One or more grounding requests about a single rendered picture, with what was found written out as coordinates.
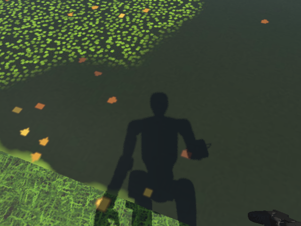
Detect right robot hand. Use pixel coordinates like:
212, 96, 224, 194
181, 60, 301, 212
247, 209, 301, 226

